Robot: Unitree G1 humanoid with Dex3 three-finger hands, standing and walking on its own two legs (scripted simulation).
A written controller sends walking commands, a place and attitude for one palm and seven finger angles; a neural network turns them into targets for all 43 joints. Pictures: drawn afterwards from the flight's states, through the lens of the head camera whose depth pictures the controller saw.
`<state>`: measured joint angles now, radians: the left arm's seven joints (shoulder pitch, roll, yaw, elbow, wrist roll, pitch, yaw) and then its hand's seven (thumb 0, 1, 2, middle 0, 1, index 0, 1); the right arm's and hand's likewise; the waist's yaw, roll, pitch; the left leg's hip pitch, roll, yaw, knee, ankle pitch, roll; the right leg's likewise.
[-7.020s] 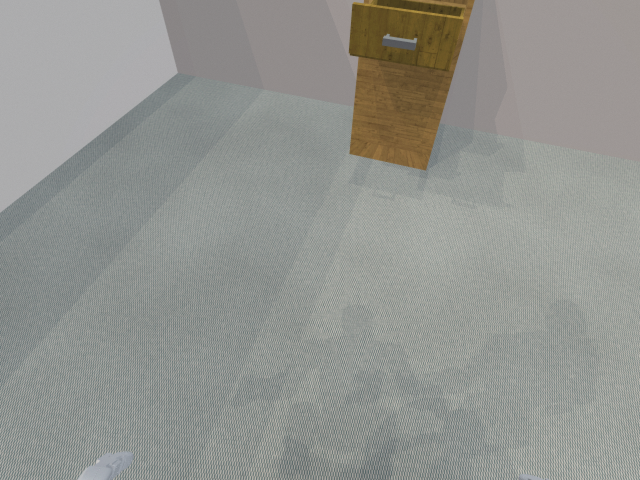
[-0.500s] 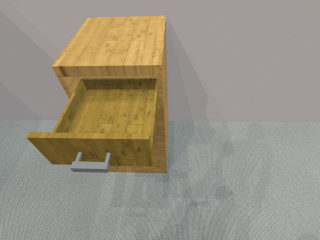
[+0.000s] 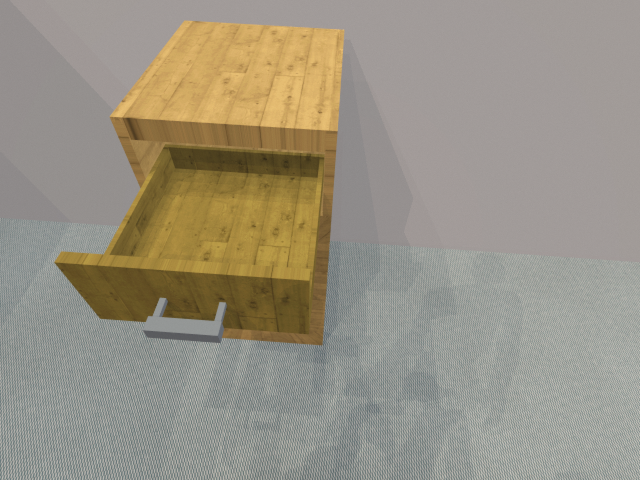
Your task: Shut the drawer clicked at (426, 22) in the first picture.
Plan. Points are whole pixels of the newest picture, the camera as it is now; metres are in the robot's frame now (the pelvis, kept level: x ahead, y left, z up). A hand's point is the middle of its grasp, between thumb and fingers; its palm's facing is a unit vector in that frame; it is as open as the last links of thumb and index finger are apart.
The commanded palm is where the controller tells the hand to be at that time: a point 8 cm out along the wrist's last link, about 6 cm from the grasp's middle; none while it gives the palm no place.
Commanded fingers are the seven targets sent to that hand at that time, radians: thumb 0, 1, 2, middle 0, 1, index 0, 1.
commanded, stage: look again from close up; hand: left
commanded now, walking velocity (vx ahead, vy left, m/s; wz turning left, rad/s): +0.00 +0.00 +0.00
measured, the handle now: (188, 317) +0.34 +0.22 -0.05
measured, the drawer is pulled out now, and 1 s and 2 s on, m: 0.29 0.29 0.29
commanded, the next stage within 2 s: shuffle to correct the standing spot in 0.32 s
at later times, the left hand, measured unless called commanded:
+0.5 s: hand out of the picture -0.02 +0.20 -0.18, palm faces +0.02 -0.98 -0.18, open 7.4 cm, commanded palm none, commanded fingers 0.00 0.90 0.90 -0.20 -0.30 -0.20 -0.30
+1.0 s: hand out of the picture +0.05 +0.21 -0.18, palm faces +0.05 -0.98 -0.21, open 7.4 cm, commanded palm none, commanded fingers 0.00 0.90 0.90 -0.20 -0.30 -0.20 -0.30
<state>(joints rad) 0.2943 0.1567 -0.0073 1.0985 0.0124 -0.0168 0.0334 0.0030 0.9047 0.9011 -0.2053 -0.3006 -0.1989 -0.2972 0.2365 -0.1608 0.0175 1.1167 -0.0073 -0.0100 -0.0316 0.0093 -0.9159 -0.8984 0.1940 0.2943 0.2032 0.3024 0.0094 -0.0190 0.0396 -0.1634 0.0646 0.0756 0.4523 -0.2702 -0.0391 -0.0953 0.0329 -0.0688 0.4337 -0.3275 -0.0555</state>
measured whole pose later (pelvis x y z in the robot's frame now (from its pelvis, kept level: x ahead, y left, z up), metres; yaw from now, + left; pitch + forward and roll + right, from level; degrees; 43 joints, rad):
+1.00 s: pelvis +0.05 +0.04 +0.00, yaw +1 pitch -1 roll +0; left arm 0.25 0.15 0.03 1.08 0.02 0.01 0.04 0.01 0.91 0.90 -0.21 -0.30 -0.20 -0.30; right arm 0.27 -0.12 0.01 1.11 -0.01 -0.03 -0.05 0.00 -0.90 -0.90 0.20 0.29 0.20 0.30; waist 0.00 0.00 0.11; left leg -0.08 0.01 0.08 0.45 -0.35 0.02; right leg -0.32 -0.05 -0.06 0.70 -0.40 0.00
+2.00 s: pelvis +0.05 +0.01 +0.00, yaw +0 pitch +0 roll +1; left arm 0.29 0.13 -0.01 1.12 0.01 -0.01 0.03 0.01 0.92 0.90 -0.21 -0.30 -0.20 -0.30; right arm 0.40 -0.15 0.02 1.11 -0.01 -0.02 -0.02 0.01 -0.91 -0.90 0.19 0.29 0.20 0.30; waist -0.01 0.04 0.03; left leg -0.10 0.03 0.09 0.44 -0.34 -0.02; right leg -0.32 -0.03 -0.06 0.52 -0.19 -0.03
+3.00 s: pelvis +0.01 +0.02 -0.08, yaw +5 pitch +12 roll -1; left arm 0.48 0.17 -0.01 -0.09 -0.16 -0.49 -0.26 0.01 0.90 0.90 -0.62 -0.75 -0.61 -0.74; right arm 0.13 -0.21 0.01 0.47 0.03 -0.30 0.01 0.01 -0.90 -0.90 0.19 0.29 0.20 0.30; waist 0.05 0.00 -0.09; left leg -0.76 0.02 0.00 1.14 -0.59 0.00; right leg -0.89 -0.09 -0.12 1.06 -0.38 -0.02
